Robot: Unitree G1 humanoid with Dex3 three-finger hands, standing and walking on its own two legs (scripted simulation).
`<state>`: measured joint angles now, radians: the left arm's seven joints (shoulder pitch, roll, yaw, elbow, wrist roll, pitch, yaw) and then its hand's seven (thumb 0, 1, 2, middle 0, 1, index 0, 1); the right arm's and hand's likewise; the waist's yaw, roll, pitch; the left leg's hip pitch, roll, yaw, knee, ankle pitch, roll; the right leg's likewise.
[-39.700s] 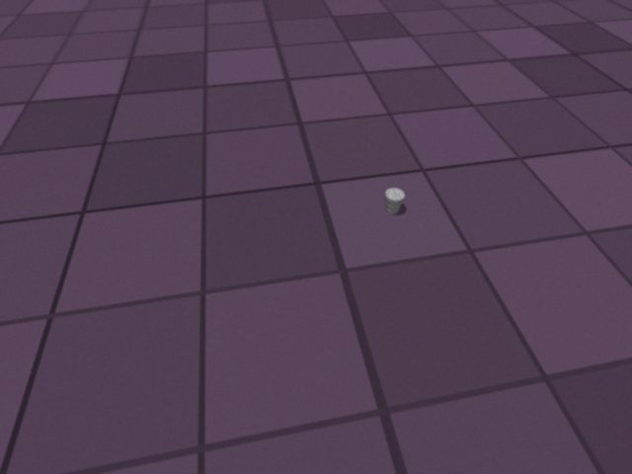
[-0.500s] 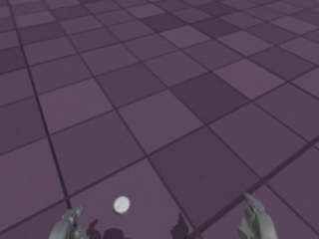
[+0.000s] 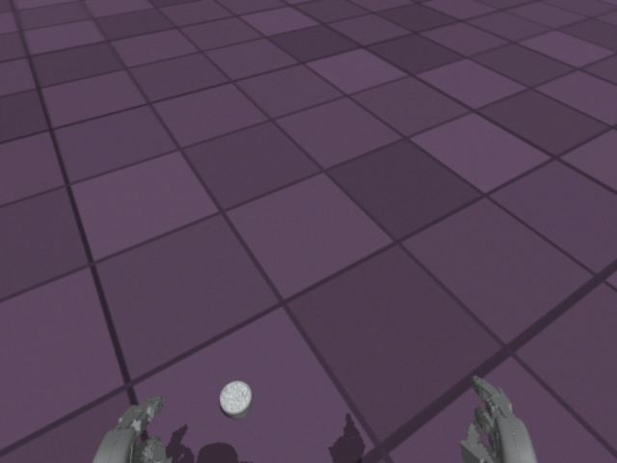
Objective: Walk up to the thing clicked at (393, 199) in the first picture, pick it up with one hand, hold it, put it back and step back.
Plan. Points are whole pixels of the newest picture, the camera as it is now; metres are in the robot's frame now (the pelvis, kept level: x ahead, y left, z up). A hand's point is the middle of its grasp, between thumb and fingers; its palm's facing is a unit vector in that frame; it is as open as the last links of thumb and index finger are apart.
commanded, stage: home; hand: left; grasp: from above
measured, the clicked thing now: (237, 402) +0.43 +0.20 -0.66
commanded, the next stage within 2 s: stand in 0.32 s
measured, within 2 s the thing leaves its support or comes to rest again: neither
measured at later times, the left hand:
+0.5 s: hand out of the picture +0.17 +0.19 -0.07, palm faces +0.00 -0.96 -0.29, open 7.3 cm
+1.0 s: hand out of the picture +0.06 +0.24 -0.10, palm faces +0.03 -0.95 -0.31, open 7.3 cm
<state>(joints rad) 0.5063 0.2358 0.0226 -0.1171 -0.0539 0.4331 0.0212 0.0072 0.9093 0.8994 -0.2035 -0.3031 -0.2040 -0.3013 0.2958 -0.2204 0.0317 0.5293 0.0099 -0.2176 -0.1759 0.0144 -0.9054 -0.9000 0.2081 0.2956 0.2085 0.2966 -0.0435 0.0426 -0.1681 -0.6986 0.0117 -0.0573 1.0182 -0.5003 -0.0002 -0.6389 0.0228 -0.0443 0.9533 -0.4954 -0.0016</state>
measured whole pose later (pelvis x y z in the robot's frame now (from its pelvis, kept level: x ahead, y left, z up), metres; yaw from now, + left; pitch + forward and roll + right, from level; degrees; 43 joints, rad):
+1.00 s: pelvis -0.01 +0.02 +0.06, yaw -1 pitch -3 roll +0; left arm 0.20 0.27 0.04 1.01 0.03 0.02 0.04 0.00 0.91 0.90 -0.21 -0.30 -0.21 -0.30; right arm 0.17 -0.26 -0.04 1.03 -0.04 -0.01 -0.03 0.01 -0.91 -0.90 0.21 0.30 0.21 0.30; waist 0.02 -0.01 0.05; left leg -0.17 -0.04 0.00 0.48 -0.25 0.03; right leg -0.15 -0.03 0.01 0.47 -0.26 0.03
